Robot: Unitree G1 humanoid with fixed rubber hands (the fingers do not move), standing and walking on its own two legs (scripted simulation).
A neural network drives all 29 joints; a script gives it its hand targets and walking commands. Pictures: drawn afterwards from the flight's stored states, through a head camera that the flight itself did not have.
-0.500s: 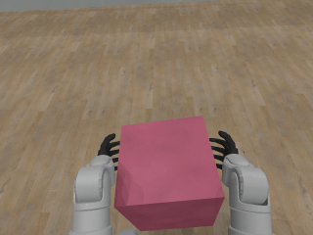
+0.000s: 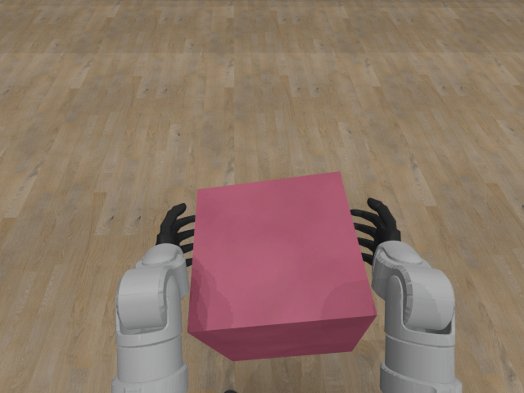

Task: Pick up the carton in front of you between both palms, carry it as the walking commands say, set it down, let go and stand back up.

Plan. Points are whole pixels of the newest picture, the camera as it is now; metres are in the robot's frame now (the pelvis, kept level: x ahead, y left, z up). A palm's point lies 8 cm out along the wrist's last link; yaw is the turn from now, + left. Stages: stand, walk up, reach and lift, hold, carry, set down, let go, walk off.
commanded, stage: carry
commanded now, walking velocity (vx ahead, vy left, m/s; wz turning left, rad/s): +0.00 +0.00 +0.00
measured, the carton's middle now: (280, 276) +0.29 -0.01 -0.01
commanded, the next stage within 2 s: hold in 1.82 s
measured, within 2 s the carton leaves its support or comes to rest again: neither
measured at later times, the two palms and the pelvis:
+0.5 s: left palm (193, 204) +0.36 +0.13 +0.08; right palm (387, 202) +0.37 -0.16 +0.08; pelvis +0.09 -0.02 -0.01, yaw +1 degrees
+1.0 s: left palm (187, 223) +0.33 +0.13 +0.08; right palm (388, 220) +0.34 -0.16 +0.08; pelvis +0.07 -0.02 -0.01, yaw +1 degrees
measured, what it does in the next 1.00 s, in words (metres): steps on the spot: right foot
